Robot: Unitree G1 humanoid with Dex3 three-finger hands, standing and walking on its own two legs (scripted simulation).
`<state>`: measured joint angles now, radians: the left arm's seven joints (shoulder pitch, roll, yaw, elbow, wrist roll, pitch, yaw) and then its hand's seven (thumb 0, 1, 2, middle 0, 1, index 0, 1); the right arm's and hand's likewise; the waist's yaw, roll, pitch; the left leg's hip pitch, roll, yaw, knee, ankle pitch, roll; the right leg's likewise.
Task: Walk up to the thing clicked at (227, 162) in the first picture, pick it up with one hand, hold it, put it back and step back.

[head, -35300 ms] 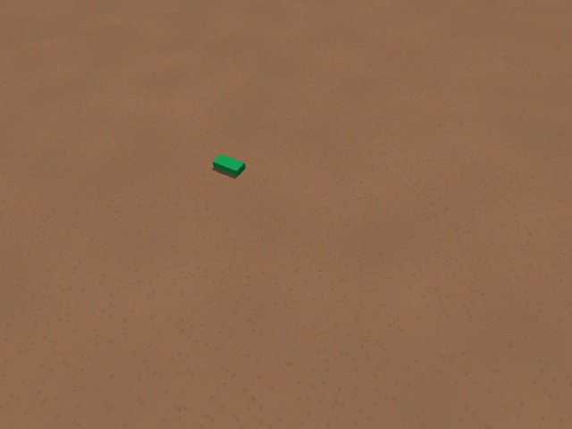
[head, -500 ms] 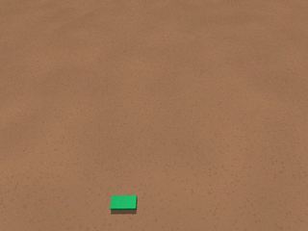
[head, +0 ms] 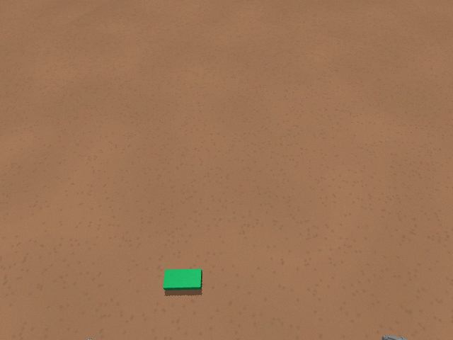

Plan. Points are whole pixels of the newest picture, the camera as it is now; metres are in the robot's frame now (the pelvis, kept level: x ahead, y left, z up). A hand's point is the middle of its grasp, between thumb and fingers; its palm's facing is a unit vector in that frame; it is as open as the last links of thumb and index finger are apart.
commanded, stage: step back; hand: left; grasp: from above
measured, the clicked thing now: (183, 279) +0.44 +0.22 -0.76
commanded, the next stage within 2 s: none
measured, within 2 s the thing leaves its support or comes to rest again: neither
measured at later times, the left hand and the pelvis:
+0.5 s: hand out of the picture +0.04 +0.32 -0.18, palm faces -0.10 -0.92 -0.37, open 7.4 cm; pelvis -0.08 +0.06 -0.01, yaw -4 degrees
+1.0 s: hand out of the picture -0.06 +0.34 -0.16, palm faces -0.04 -0.93 -0.38, open 7.4 cm; pelvis -0.21 +0.08 -0.02, yaw -2 degrees
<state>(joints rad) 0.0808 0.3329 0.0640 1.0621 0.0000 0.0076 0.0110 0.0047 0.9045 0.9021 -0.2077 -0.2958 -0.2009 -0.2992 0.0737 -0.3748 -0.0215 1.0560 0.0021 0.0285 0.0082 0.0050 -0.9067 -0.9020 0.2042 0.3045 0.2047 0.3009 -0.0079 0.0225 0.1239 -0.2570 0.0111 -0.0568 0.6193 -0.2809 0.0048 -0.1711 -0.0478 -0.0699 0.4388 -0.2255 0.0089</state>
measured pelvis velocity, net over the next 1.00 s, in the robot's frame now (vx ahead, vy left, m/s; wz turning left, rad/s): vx -0.21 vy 0.08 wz -0.04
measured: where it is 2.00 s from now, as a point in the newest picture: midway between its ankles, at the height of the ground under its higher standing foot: outside the picture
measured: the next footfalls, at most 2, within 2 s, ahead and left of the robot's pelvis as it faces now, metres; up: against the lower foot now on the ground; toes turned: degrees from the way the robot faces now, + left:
right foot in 0.60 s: -0.10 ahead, -0.07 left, +0.00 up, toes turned -2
left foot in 0.92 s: -0.16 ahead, +0.19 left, +0.00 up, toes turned -4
